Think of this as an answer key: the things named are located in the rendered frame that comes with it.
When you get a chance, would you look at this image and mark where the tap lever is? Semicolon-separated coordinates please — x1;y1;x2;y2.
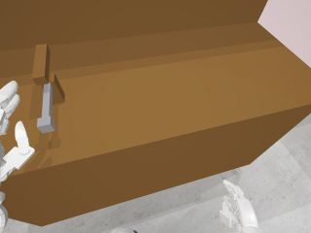
37;83;55;133

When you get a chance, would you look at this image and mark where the counter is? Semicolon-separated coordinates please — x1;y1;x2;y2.
0;0;311;227

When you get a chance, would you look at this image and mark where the left robot hand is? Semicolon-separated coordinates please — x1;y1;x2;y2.
0;81;35;186

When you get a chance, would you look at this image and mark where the right robot hand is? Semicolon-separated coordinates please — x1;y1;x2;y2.
220;180;259;233

